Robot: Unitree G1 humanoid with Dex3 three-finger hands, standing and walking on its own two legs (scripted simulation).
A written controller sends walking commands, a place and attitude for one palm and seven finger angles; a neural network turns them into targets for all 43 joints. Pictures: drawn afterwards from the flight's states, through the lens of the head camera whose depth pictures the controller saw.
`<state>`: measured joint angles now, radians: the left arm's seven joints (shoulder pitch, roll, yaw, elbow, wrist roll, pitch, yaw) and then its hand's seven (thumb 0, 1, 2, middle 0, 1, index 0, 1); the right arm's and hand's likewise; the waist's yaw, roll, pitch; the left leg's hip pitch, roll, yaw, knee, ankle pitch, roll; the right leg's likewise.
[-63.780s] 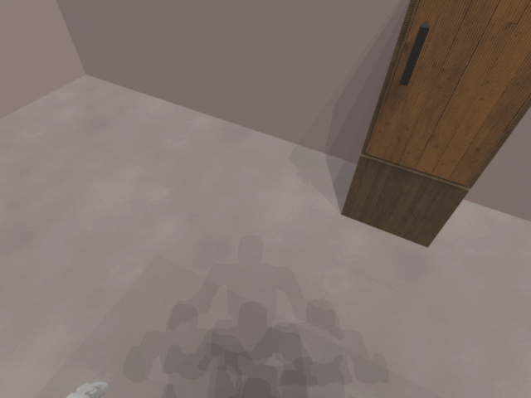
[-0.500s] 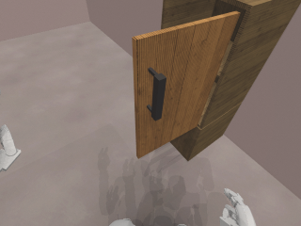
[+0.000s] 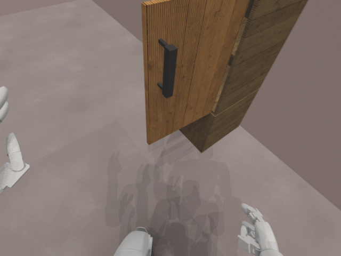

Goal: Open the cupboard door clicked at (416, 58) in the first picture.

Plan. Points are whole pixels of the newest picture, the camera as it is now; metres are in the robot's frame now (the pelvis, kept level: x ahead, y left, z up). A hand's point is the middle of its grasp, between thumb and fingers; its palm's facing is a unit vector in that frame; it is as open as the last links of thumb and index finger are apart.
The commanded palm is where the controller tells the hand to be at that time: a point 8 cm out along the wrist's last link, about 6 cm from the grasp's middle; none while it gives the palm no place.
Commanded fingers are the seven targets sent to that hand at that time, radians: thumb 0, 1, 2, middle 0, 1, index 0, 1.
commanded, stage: stop stepping back and stand still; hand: left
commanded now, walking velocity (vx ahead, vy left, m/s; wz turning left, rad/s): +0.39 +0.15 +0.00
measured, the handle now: (164, 69) +0.59 +0.09 +0.09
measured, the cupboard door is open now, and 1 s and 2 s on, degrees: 86 86 86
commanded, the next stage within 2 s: let the arm hang, fingers relaxed in 0.66 s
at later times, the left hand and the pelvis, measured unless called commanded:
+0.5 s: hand out of the picture +0.12 +0.25 +0.19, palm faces +0.43 -0.76 -0.49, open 7.4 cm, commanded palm +0.07 +0.28 +0.19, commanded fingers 0.00 0.90 0.90 -0.20 -0.30 -0.20 -0.30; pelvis -0.07 -0.01 +0.02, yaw -1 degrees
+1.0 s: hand out of the picture +0.03 +0.22 -0.12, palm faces +0.03 -0.96 -0.27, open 7.4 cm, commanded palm none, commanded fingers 0.00 0.90 0.90 -0.20 -0.30 -0.20 -0.30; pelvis -0.08 +0.02 +0.00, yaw +5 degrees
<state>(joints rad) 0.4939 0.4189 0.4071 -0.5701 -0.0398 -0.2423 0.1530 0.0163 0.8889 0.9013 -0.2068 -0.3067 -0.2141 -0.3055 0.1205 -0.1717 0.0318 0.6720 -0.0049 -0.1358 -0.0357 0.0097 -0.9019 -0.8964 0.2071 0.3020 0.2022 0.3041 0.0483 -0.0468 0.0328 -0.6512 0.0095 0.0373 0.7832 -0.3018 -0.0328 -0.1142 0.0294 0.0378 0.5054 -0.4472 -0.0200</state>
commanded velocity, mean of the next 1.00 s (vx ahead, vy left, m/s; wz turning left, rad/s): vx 0.11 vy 0.02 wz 0.00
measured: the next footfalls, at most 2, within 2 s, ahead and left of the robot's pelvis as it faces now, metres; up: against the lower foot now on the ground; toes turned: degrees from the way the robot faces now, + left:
left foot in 0.10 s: +0.07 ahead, +0.08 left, +0.00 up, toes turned +2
right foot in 0.40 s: -0.04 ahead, -0.08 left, +0.00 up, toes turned +2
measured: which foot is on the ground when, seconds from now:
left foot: up 0.00-0.08, down 0.10-0.40, up 0.42-0.72, down 0.74-1.00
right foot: down 0.00-0.12, up 0.14-0.38, down 0.40-1.00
